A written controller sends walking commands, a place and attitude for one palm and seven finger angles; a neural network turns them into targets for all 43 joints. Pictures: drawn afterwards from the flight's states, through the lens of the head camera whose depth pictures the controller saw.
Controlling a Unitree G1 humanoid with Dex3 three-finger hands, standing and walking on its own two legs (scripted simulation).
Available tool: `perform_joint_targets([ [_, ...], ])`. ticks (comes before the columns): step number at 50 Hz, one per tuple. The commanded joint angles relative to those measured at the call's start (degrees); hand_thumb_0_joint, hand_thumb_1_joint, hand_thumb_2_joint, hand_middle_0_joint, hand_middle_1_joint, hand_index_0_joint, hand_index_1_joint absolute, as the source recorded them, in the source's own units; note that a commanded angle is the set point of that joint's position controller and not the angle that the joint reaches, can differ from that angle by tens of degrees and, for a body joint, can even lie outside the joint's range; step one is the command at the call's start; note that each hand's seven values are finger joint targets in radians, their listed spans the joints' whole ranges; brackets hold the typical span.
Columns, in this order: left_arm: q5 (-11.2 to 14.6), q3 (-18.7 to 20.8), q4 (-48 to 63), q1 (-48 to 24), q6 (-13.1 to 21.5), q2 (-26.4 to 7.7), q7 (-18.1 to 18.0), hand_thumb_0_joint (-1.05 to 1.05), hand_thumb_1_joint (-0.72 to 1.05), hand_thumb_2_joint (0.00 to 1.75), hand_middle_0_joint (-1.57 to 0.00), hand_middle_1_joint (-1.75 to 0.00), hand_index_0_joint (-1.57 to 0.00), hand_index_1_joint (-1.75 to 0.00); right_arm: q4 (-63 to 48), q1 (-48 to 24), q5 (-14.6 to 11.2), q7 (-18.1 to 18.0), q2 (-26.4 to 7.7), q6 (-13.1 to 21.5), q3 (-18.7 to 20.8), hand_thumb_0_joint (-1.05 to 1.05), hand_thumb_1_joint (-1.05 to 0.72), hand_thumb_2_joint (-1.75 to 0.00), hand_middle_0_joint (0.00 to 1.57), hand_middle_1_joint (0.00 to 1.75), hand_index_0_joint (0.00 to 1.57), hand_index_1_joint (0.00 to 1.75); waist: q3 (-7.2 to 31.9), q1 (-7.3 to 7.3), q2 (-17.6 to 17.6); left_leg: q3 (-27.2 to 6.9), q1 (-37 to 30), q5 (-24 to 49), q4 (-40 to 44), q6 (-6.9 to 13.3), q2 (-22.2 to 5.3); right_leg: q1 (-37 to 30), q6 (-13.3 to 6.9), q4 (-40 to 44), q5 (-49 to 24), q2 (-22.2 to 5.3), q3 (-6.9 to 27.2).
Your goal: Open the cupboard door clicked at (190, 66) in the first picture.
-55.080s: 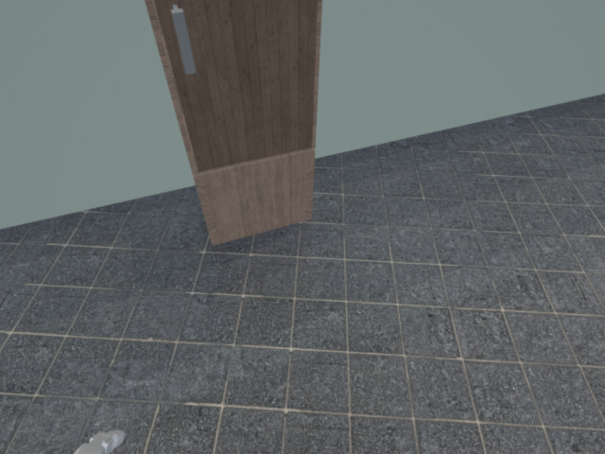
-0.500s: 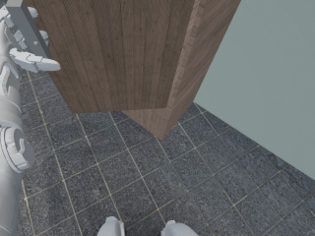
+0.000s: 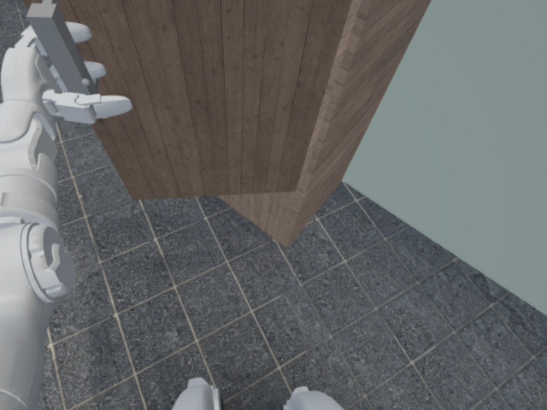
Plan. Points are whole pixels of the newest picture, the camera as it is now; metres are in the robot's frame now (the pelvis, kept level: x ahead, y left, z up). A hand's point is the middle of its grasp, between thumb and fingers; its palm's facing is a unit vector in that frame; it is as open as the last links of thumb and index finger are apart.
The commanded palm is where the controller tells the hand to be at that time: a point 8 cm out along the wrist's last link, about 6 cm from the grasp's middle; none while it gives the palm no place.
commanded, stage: close the thumb around the handle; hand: left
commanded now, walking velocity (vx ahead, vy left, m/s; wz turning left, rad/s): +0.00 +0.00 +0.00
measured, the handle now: (73, 54) +0.59 +0.21 +0.14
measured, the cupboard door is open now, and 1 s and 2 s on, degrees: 44 51 88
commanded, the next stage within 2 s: pull the door open along its arc in 0.46 s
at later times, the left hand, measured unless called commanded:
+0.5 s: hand (86, 84) +0.53 +0.19 +0.13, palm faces +0.03 -1.00 +0.00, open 5.9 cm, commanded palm +0.52 +0.24 +0.13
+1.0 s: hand (87, 111) +0.49 +0.19 +0.13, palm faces -0.01 -1.00 +0.00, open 6.2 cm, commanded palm +0.43 +0.24 +0.13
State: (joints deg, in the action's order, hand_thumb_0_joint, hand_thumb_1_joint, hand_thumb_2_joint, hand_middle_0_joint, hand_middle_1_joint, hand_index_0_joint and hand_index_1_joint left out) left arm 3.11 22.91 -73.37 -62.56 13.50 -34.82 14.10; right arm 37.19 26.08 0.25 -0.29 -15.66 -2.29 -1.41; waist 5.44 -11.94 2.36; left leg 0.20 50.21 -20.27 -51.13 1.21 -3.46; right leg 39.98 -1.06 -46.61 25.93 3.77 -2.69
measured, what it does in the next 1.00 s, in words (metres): stands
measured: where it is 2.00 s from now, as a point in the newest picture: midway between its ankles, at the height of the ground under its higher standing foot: outside the picture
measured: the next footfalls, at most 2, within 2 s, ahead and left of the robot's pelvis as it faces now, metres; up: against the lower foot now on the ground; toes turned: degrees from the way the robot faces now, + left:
none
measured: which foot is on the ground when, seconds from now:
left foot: down 0.00-1.00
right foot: down 0.00-1.00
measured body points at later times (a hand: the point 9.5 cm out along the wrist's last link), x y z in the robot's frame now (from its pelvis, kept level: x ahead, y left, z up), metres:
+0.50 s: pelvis +0.00 -0.01 +0.00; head +0.11 +0.01 +0.44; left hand +0.53 +0.25 +0.14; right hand -0.04 -0.28 -0.10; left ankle +0.03 +0.10 -0.69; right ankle -0.04 -0.11 -0.69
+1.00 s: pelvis +0.02 -0.01 +0.01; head +0.08 +0.00 +0.46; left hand +0.48 +0.24 +0.13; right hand +0.02 -0.27 -0.10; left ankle +0.03 +0.10 -0.69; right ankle -0.04 -0.11 -0.69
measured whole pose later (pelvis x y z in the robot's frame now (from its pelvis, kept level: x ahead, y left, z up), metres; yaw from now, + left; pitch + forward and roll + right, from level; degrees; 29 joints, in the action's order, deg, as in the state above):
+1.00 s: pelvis +0.02 -0.01 +0.01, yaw -2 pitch +15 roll -2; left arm 9.1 23.5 -54.4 -40.8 12.6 -27.5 16.5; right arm 33.7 25.6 -1.8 -0.3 -15.8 -4.3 -0.3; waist 7.6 -8.7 2.6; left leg 2.9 41.0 -20.5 -46.5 0.8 -3.9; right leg 32.4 -1.4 -43.1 25.6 4.0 0.2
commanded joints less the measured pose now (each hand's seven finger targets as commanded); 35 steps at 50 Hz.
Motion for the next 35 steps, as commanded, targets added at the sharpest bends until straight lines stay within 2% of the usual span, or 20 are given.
perform_joint_targets([
  [1,1.0,1.85,12.61,-31.58,3.81,-16.25,-0.41,0.0,0.23,0.61,-0.35,-1.28,-0.35,-1.28,-1.65,11.65,0.17,-0.97,-11.7,0.59,3.79,0.0,-0.9,-0.9,0.2,0.3,0.2,0.3,24.28,-1.63,7.25,-4.29,-30.09,20.99,2.03,1.46,1.43,2.31,0.45,6.08,-21.49,1.01,0.98],
  [2,0.54,1.8,12.9,-32.24,4.37,-16.89,-0.32,0.0,0.28,0.64,-0.36,-1.28,-0.36,-1.28,-1.52,11.57,0.0,-1.0,-11.67,0.74,3.94,0.0,-0.9,-0.9,0.2,0.3,0.2,0.3,25.8,-1.7,8.49,-4.33,-31.51,21.54,1.89,1.29,1.23,2.94,0.54,6.03,-21.64,0.98,1.22],
  [4,0.58,2.51,14.08,-30.04,5.22,-17.45,-0.05,0.0,0.4,0.68,-0.36,-1.3,-0.36,-1.3,-1.8,11.68,0.18,-0.99,-11.55,0.81,3.95,0.0,-0.9,-0.9,0.2,0.3,0.2,0.3,27.96,-0.73,9.55,-4.34,-32.55,24.05,1.57,1.08,1.11,1.94,0.29,5.38,-23.37,1.02,1.12],
  [5,0.7,0.73,13.94,-29.5,5.32,-15.12,0.32,0.0,0.45,0.71,-0.37,-1.3,-0.37,-1.3,-1.8,11.28,0.16,-0.85,-11.27,0.81,3.97,0.0,-0.9,-0.9,0.2,0.3,0.2,0.3,27.75,-0.92,10.69,-4.23,-33.34,24.49,1.43,0.93,1.19,2.58,0.25,5.43,-23.46,1.04,1.04],
  [6,1.31,0.46,13.87,-28.86,5.5,-13.91,0.66,0.0,0.51,0.73,-0.37,-1.31,-0.37,-1.31,-1.74,11.66,0.34,-0.71,-11.14,0.92,3.94,0.0,-0.9,-0.9,0.2,0.3,0.2,0.3,27.69,-0.83,10.05,-4.35,-33.55,25.39,1.27,1.03,1.29,2.16,0.14,5.31,-24.14,1.16,0.84],
  [10,1.75,0.55,9.44,-26.03,2.81,-14.55,1.99,0.0,0.73,0.83,-0.39,-1.33,-0.39,-1.33,-1.95,11.49,-0.29,-0.92,-11.75,0.41,4.0,0.0,-0.9,-0.9,0.2,0.3,0.2,0.3,24.4,-0.99,5.47,-3.72,-29.05,21.21,2.17,1.41,1.45,0.79,0.66,6.21,-23.1,1.12,0.95],
  [11,2.12,0.77,9.82,-25.97,2.59,-14.58,2.07,0.0,0.79,0.85,-0.39,-1.34,-0.39,-1.34,-2.08,11.7,-0.21,-1.06,-11.73,0.34,3.81,0.0,-0.9,-0.9,0.2,0.3,0.2,0.3,24.52,-0.71,5.98,-3.53,-28.85,21.61,2.3,1.45,1.63,-0.08,0.52,6.18,-23.76,1.01,0.97],
  [13,1.78,0.02,11.07,-28.38,2.34,-14.43,1.78,0.0,0.9,0.9,-0.4,-1.35,-0.4,-1.35,-1.95,11.42,-0.19,-1.13,-11.7,0.28,3.9,0.0,-0.9,-0.9,0.2,0.3,0.2,0.3,24.09,-1.36,6.72,-3.64,-29.18,20.54,2.28,1.51,1.48,1.54,0.75,6.45,-22.58,0.93,1.12],
  [15,1.81,0.97,13.06,-29.54,3.33,-15.39,1.22,0.0,0.9,0.9,-0.4,-1.35,-0.4,-1.35,-1.93,11.41,-0.1,-1.11,-11.64,0.59,4.03,0.0,-0.9,-0.9,0.2,0.3,0.2,0.3,24.66,-1.17,8.06,-3.67,-30.04,20.15,2.24,1.41,1.38,1.96,0.66,6.67,-21.45,0.97,1.26],
  [17,1.86,2.24,15.67,-30.15,5.11,-16.56,0.73,0.0,0.9,0.9,-0.4,-1.35,-0.4,-1.35,-1.97,11.39,-0.07,-1.08,-11.58,0.76,4.11,0.0,-0.9,-0.9,0.2,0.3,0.2,0.3,27.79,-0.77,8.68,-3.88,-31.92,21.95,1.98,1.35,1.38,1.16,0.51,6.16,-22.74,1.13,1.47],
  [19,1.97,1.98,15.05,-29.89,5.71,-15.86,0.49,0.0,0.9,0.9,-0.4,-1.35,-0.4,-1.35,-1.66,11.32,0.05,-0.98,-11.41,0.93,4.04,0.0,-0.9,-0.9,0.2,0.3,0.2,0.3,26.86,-1.02,8.11,-3.89,-31.43,21.9,1.87,1.35,1.38,1.1,0.58,6.1,-22.97,1.18,1.34],
  [22,1.79,2.64,13.45,-28.84,5.48,-17.11,0.56,0.0,0.9,0.9,-0.4,-1.35,-0.4,-1.35,-1.6,11.11,-0.25,-1.08,-11.66,0.83,3.94,0.0,-0.9,-0.9,0.2,0.3,0.2,0.3,26.38,-0.87,7.03,-3.49,-29.92,20.76,2.0,1.5,1.57,-0.04,0.69,6.34,-23.18,1.1,1.74],
  [25,1.39,2.12,13.32,-29.91,5.14,-17.61,0.98,0.0,0.9,0.9,-0.4,-1.35,-0.4,-1.35,-1.6,10.99,-0.29,-1.19,-11.65,0.87,3.87,0.0,-0.9,-0.9,0.2,0.3,0.2,0.3,26.08,-0.99,8.25,-3.38,-29.23,20.14,2.07,1.5,1.73,-0.34,0.7,6.46,-23.14,0.95,1.88],
  [26,1.64,3.15,13.58,-29.71,5.37,-18.65,0.96,0.0,0.9,0.9,-0.4,-1.35,-0.4,-1.35,-1.57,11.39,-0.17,-1.26,-11.66,0.89,3.78,0.0,-0.9,-0.9,0.2,0.3,0.2,0.3,26.44,-0.76,7.79,-3.35,-29.1,21.0,1.86,1.63,1.77,-1.18,0.6,6.15,-24.0,0.97,1.78],
  [27,1.27,2.56,13.02,-29.87,5.27,-18.52,1.1,0.0,0.9,0.9,-0.4,-1.35,-0.4,-1.35,-1.67,10.9,-0.4,-1.3,-11.66,0.82,3.76,0.0,-0.9,-0.9,0.2,0.3,0.2,0.3,26.2,-0.94,9.11,-3.3,-29.43,20.88,1.82,1.46,1.67,-0.08,0.69,6.17,-23.8,0.92,1.97],
  [29,1.38,1.65,11.87,-29.67,4.71,-17.36,1.17,0.0,0.9,0.9,-0.4,-1.35,-0.4,-1.35,-1.69,10.87,-0.41,-1.25,-11.64,0.87,3.73,0.0,-0.9,-0.9,0.2,0.3,0.2,0.3,24.71,-1.49,7.71,-3.36,-28.43,18.92,2.05,1.58,1.7,0.52,0.85,6.71,-22.08,0.94,1.82],
  [31,1.9,2.35,12.17,-26.9,4.86,-17.24,1.41,0.0,0.9,0.9,-0.4,-1.35,-0.4,-1.35,-2.05,11.03,-0.28,-1.32,-11.62,0.89,3.69,0.0,-0.9,-0.9,0.2,0.3,0.2,0.3,25.42,-0.4,7.31,-3.52,-28.63,19.58,2.39,1.55,1.71,-0.72,0.53,6.35,-22.28,0.95,1.6],
  [32,1.81,3.01,14.21,-26.11,5.2,-17.94,1.47,0.0,0.9,0.9,-0.4,-1.35,-0.4,-1.35,-2.29,10.72,-0.41,-1.34,-11.6,0.83,3.96,0.0,-0.9,-0.9,0.2,0.3,0.2,0.3,27.94,0.2,8.39,-3.14,-30.15,21.52,2.12,1.51,1.61,-1.35,0.65,6.04,-24.28,0.85,1.87],
  [33,1.99,2.95,14.68,-25.0,5.15,-17.58,1.65,0.0,0.9,0.9,-0.4,-1.35,-0.4,-1.35,-2.45,10.41,-0.33,-1.23,-11.49,0.74,3.98,0.0,-0.9,-0.9,0.2,0.3,0.2,0.3,28.54,0.64,9.39,-3.09,-30.82,22.5,2.05,1.36,1.71,-1.65,0.55,5.84,-25.1,0.87,1.67],
  [35,2.36,2.75,14.6,-21.46,4.76,-16.46,2.01,0.0,0.9,0.9,-0.4,-1.35,-0.4,-1.35,-2.99,10.05,-0.46,-1.17,-11.36,0.47,3.98,0.0,-0.9,-0.9,0.2,0.3,0.2,0.3,27.97,1.43,7.76,-2.86,-30.31,22.51,2.31,1.3,1.7,-2.44,0.57,5.84,-25.36,0.96,1.45],
])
